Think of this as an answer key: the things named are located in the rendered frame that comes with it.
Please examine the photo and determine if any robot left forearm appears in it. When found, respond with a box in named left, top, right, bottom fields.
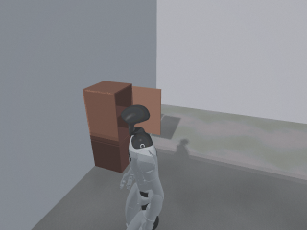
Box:
left=139, top=195, right=163, bottom=230

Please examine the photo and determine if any humanoid robot head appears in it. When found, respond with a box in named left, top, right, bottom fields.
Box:
left=121, top=104, right=153, bottom=150

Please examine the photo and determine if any cupboard door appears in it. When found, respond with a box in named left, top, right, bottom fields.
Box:
left=132, top=86, right=161, bottom=135

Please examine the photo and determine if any robot right forearm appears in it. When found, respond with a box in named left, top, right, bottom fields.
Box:
left=128, top=167, right=134, bottom=176

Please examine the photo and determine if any robot left upper arm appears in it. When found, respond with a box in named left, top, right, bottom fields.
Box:
left=137, top=149, right=164, bottom=202

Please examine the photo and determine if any robot right thigh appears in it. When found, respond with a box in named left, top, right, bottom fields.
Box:
left=125, top=182, right=141, bottom=225

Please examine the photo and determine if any right robot hand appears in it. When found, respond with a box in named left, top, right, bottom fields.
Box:
left=120, top=172, right=135, bottom=190

